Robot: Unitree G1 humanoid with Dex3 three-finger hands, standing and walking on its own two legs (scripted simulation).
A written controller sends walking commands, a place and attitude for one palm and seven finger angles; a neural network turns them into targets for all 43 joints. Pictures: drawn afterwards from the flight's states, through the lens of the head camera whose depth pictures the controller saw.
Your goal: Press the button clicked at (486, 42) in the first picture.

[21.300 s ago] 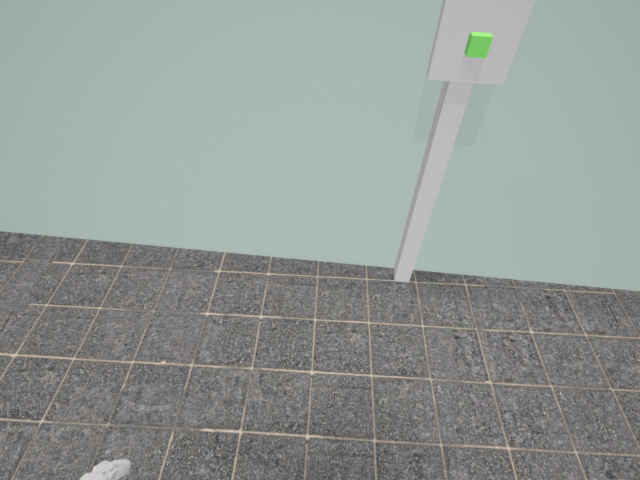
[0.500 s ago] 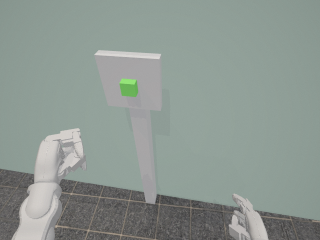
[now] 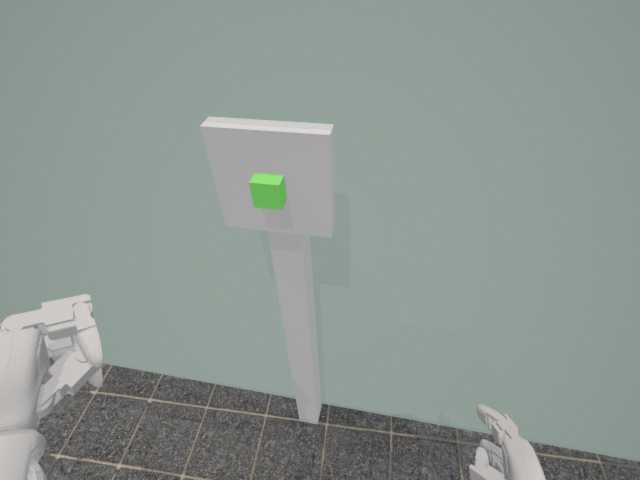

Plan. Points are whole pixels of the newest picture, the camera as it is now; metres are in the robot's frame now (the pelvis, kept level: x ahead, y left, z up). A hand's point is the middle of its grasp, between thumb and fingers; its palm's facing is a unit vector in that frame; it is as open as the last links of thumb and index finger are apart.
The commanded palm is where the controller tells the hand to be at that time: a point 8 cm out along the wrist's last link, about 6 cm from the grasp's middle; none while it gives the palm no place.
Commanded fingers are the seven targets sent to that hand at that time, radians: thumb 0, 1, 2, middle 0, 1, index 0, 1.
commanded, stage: draw the hand back to the body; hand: left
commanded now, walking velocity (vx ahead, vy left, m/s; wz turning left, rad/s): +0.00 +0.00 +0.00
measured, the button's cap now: (269, 190) +0.46 +0.13 +0.15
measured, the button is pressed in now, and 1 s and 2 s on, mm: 0 0 0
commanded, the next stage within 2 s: step back with the hand held close in 0.26 s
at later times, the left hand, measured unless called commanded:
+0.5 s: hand (85, 348) +0.18 +0.24 +0.17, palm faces +0.42 -0.80 -0.42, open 3.1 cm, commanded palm +0.12 +0.28 +0.17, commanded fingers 0.00 0.90 0.90 -1.30 -1.50 -1.30 -1.50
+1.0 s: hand (48, 412) +0.13 +0.26 +0.15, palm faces +0.34 -0.81 -0.47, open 3.1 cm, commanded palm +0.07 +0.30 +0.17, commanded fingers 0.00 0.90 0.90 -1.30 -1.50 -1.30 -1.50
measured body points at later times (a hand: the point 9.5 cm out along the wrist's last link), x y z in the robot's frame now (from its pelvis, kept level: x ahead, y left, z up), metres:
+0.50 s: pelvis -0.01 -0.01 +0.00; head -0.02 -0.03 +0.45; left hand +0.15 +0.28 +0.19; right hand +0.17 -0.22 -0.08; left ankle -0.02 +0.08 -0.74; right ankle -0.01 -0.11 -0.74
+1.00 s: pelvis -0.07 +0.02 -0.02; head -0.06 +0.03 +0.43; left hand +0.10 +0.30 +0.17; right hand +0.12 -0.22 -0.08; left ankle -0.02 +0.08 -0.74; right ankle -0.01 -0.11 -0.74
